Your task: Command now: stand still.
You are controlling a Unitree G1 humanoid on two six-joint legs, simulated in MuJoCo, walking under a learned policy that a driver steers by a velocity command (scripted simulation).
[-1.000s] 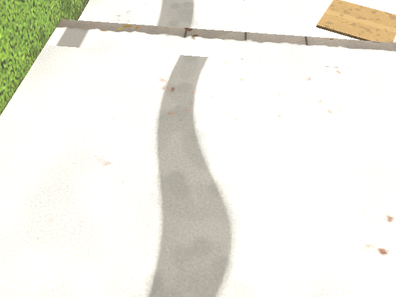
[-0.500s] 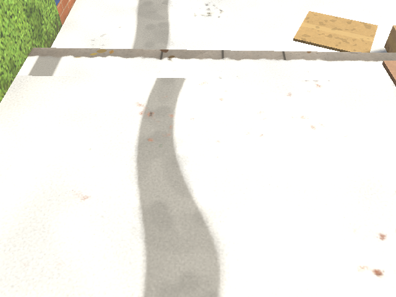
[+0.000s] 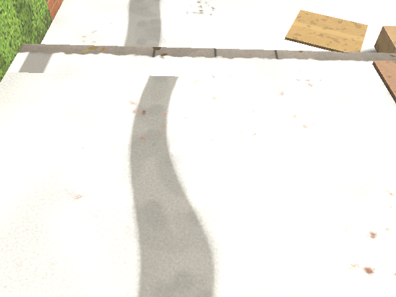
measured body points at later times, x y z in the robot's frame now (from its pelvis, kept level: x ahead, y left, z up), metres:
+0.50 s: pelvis -0.01 +0.00 +0.00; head +0.00 +0.00 +0.45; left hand -0.05 +0.22 -0.16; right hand -0.02 -0.22 -0.16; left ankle -0.04 +0.10 -0.74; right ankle -0.01 -0.17 -0.74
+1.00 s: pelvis +0.05 -0.05 -0.04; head +0.05 -0.07 +0.41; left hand +0.02 +0.21 -0.17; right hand +0.01 -0.31 -0.20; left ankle -0.03 +0.09 -0.71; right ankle -0.01 -0.14 -0.75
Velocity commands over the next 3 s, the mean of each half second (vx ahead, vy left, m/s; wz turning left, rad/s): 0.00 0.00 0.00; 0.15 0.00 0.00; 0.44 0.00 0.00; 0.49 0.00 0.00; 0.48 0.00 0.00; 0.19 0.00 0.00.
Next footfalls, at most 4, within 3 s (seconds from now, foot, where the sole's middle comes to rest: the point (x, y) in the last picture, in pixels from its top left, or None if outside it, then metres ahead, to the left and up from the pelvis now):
1.42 left None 0.42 0.03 -0.94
1.86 right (249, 264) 0.70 -0.20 -0.94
2.44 left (193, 197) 1.02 0.02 -0.94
2.86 right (244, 190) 1.06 -0.21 -0.94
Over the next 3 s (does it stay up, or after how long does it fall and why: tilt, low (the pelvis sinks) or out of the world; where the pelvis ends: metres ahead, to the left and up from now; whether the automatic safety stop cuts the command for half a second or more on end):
stays up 1.00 -0.08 -0.17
